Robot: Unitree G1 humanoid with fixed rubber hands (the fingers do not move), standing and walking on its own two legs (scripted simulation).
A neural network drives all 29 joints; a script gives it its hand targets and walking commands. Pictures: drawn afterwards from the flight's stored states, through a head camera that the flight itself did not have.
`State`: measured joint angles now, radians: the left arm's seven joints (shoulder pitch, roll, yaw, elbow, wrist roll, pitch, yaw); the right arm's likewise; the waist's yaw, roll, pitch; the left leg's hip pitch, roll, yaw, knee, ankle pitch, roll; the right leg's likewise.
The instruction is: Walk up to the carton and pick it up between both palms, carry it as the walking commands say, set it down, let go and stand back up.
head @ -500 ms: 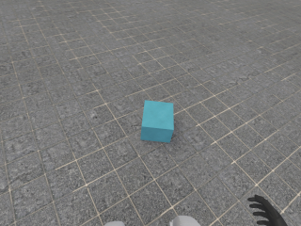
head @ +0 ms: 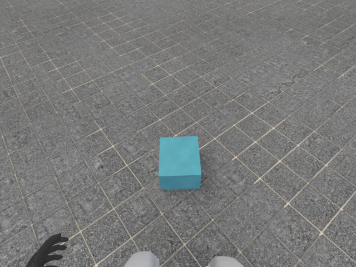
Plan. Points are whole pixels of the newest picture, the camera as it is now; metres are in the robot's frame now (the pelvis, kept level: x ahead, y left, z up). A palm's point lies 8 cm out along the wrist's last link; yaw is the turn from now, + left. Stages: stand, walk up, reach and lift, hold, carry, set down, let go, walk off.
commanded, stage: walk up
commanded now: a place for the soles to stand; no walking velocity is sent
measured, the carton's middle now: (179, 162) +0.75 +0.00 -0.67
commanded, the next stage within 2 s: none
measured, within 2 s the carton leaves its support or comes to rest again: neither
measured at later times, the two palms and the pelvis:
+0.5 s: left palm (51, 211) +0.27 +0.34 -0.09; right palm (309, 200) +0.25 -0.31 -0.04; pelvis +0.19 +0.02 +0.00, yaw +0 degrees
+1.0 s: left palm (75, 170) +0.38 +0.29 -0.07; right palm (299, 171) +0.35 -0.34 -0.09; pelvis +0.24 -0.02 +0.01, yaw +1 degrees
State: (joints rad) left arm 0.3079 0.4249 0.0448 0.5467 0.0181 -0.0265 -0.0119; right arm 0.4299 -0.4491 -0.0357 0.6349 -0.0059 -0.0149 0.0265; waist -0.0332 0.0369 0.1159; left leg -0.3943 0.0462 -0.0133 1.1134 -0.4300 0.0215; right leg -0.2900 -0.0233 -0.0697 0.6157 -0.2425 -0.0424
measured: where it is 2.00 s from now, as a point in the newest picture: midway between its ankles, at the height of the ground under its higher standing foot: (186, 256)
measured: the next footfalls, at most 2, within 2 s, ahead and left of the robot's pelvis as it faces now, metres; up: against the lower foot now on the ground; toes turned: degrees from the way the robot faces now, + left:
left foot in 0.22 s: +0.25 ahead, +0.15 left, +0.00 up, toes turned +4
right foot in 0.60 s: +0.37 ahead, -0.14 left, +0.00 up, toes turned -4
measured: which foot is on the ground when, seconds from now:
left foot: up 0.00-0.20, down 0.22-1.00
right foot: down 0.00-0.24, up 0.26-0.58, down 0.60-1.00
